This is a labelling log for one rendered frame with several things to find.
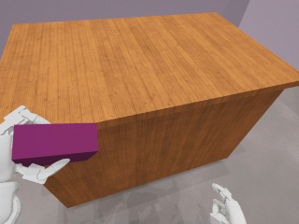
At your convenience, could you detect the table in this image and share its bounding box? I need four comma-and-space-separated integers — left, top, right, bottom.
0, 12, 299, 208

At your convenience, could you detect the sponge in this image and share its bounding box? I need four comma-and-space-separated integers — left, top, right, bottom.
11, 122, 99, 168

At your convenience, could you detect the robot left hand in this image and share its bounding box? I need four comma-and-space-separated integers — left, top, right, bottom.
0, 105, 70, 185

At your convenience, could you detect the robot right hand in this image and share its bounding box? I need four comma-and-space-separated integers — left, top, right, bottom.
210, 183, 247, 224

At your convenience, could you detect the left robot forearm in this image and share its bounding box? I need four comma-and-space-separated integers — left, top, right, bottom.
0, 181, 23, 224

